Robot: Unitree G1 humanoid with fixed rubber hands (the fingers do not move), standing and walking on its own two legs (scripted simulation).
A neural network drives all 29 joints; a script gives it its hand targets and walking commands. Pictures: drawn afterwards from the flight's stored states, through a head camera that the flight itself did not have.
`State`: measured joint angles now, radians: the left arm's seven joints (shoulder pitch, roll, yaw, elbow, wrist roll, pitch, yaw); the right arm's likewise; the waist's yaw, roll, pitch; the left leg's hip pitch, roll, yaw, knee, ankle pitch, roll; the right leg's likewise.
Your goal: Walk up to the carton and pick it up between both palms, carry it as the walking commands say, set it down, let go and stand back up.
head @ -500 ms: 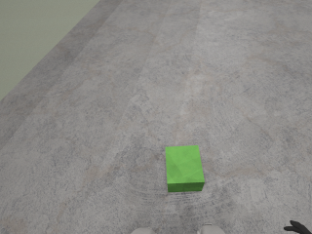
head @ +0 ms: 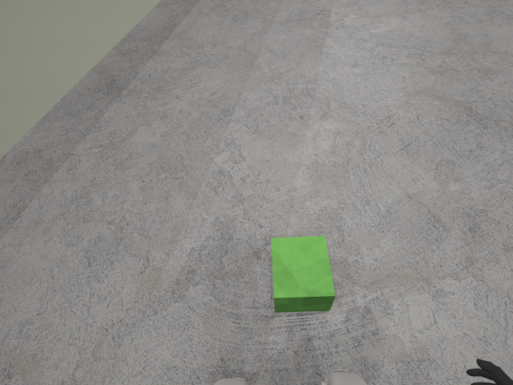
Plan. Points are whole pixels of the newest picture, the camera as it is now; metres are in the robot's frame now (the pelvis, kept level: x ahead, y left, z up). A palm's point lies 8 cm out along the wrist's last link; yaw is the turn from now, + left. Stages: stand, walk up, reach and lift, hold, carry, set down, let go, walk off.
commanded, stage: walk up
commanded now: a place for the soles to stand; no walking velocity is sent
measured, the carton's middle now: (300, 274) +0.57 -0.08 -0.66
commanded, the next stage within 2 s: none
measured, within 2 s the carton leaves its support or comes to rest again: neither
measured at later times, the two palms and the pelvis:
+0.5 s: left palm out of the picture +0.04 +0.37 -0.07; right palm out of the picture +0.12 -0.33 -0.09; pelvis +0.00 +0.00 +0.00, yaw +0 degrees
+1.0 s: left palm out of the picture +0.09 +0.20 -0.11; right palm out of the picture +0.17 -0.51 -0.06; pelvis +0.06 -0.15 -0.01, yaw +5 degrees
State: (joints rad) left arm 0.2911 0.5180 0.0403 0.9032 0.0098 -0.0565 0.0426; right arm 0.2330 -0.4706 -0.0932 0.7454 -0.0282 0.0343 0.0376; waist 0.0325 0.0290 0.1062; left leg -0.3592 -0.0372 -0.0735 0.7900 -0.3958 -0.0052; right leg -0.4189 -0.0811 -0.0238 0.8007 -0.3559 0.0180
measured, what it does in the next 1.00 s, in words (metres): steps to the right: right foot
